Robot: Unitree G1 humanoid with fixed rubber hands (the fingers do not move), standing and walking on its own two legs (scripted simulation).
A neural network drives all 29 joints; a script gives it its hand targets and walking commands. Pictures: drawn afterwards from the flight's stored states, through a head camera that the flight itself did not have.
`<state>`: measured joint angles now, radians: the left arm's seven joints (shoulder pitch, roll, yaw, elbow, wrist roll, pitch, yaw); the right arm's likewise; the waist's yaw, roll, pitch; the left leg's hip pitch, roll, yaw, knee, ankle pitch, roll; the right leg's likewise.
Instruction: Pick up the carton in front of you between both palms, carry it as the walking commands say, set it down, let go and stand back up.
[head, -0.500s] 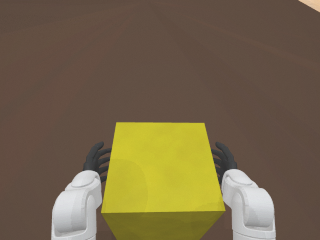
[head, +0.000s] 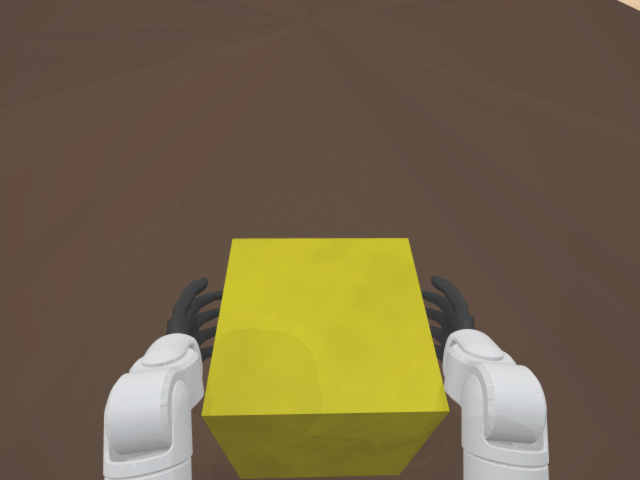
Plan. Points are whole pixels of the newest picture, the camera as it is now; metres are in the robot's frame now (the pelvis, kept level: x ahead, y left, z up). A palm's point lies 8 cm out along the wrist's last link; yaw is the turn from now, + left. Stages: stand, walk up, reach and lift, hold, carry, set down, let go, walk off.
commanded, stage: carry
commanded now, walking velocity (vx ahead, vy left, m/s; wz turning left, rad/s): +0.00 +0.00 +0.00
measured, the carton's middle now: (320, 363) +0.28 +0.00 +0.02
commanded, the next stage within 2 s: hold in 1.88 s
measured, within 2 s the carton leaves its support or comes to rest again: neither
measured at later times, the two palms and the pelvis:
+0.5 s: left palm (182, 311) +0.32 +0.17 +0.08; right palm (427, 312) +0.31 -0.13 +0.08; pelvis +0.05 +0.02 -0.01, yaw -1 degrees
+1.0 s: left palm (178, 350) +0.28 +0.17 +0.07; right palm (433, 349) +0.27 -0.13 +0.06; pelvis +0.02 +0.02 +0.00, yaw -1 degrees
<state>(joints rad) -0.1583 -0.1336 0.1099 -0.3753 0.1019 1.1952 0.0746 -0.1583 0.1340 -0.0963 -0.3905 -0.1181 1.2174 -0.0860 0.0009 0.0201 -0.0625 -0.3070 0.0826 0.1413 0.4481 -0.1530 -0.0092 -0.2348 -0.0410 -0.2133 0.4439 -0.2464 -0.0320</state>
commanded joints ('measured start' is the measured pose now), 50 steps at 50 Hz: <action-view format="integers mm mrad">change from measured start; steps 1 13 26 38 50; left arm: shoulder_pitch -409 -472 -439 -425 -412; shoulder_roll -863 -904 -895 -900 -862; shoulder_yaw -697 -715 -710 -718 -684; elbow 0 14 -6 58 150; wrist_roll -365 -394 -383 -364 -284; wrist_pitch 38 24 22 9 -147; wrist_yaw -256 -251 -249 -257 -256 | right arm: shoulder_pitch -409 -461 -451 -431 -423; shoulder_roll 870 908 894 895 855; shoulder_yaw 690 682 699 699 669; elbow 30 34 1 65 154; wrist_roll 384 398 404 379 303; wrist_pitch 13 -5 -2 -14 -171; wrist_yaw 263 256 258 266 266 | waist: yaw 4 0 -1 0 1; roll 51 8 -18 -18 -20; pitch -262 -340 -310 -227 -227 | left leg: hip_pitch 128 202 154 117 100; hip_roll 133 102 88 86 84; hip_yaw -82 -60 -59 -75 -83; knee -13 91 76 2 -24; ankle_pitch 343 658 421 205 118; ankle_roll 3 29 29 32 37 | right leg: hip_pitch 97 115 109 59 32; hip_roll -133 -116 -135 -139 -136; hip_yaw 86 83 95 116 128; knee -20 96 71 -6 -26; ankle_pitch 233 457 396 196 105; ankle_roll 49 68 53 43 35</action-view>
